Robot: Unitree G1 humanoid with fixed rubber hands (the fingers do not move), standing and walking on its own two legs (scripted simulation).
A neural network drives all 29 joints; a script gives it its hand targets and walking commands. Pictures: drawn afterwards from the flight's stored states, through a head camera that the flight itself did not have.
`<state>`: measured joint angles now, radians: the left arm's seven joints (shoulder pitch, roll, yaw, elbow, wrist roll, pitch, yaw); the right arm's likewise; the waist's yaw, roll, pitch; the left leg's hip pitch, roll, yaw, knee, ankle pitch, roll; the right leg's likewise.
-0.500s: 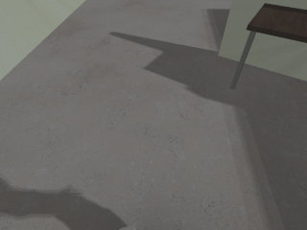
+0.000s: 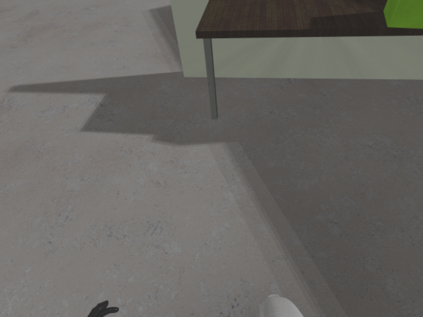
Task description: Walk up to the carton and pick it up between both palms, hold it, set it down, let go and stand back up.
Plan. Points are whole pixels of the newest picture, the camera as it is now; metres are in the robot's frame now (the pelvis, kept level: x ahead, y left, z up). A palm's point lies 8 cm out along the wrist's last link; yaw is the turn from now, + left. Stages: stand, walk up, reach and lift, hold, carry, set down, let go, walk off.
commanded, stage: walk up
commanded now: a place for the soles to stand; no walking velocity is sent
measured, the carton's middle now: out of the picture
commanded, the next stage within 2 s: none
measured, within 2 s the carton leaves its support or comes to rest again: neither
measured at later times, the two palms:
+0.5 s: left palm (165, 221) +0.35 +0.16 -0.11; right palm (404, 273) +0.21 -0.34 -0.08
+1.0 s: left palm (232, 155) +0.54 -0.02 -0.08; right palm out of the picture +0.43 -0.52 -0.08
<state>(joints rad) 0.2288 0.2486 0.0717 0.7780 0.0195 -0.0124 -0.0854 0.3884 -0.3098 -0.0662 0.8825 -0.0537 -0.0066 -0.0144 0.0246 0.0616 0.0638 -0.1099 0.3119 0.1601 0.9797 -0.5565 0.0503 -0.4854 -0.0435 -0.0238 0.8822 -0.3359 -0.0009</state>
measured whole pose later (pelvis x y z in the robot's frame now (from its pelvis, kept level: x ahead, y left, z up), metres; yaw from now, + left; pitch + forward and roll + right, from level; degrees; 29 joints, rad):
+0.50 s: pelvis +0.22 -0.07 +0.02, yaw -14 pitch -4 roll +4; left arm 0.27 0.29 0.06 0.78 0.05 0.07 -0.09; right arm 0.35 -0.22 -0.01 0.80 -0.07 -0.08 -0.06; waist 0.01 -0.14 0.07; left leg -0.22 0.13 0.29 0.69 -0.37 -0.02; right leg -0.63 -0.07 0.04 1.22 -0.40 0.04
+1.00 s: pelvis +0.43 -0.25 +0.03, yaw -15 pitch -3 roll -1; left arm 0.31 0.22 0.03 0.76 0.05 -0.02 -0.03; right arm 0.36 -0.25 -0.04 0.72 -0.01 -0.03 0.00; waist 0.05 0.04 0.10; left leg -0.55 0.08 0.04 1.02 -0.38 0.01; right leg -0.21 -0.01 -0.16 0.64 -0.37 -0.05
